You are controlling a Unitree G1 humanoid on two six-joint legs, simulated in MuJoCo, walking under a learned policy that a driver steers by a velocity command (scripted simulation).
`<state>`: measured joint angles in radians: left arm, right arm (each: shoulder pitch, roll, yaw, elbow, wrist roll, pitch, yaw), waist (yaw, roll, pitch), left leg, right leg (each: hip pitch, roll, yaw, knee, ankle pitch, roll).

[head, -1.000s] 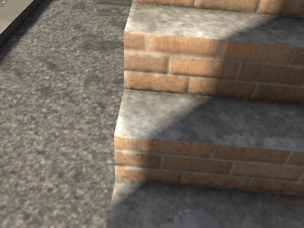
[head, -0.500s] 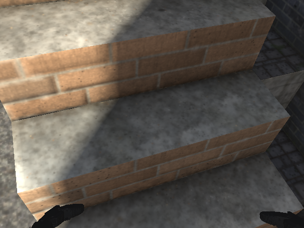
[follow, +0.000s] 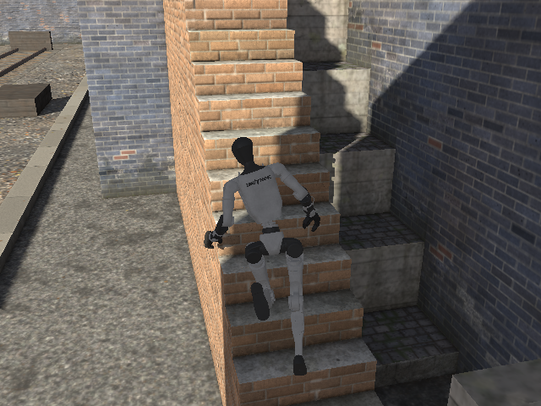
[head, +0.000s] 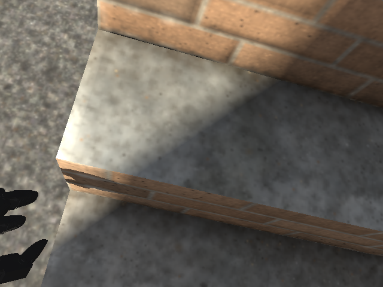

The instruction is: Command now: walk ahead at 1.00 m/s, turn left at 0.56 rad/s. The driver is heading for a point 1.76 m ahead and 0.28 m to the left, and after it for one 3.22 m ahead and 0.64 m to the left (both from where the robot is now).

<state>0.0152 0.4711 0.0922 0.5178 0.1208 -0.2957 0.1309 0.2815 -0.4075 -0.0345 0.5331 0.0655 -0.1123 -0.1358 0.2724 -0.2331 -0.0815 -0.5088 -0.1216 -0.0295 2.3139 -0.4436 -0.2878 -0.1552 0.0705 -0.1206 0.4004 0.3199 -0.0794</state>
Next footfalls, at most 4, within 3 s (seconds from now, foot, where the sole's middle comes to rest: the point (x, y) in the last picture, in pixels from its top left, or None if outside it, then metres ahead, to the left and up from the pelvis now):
none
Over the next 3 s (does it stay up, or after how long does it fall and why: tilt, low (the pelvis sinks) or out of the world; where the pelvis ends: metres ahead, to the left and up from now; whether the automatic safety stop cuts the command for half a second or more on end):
falls after 0.12 s (tilt)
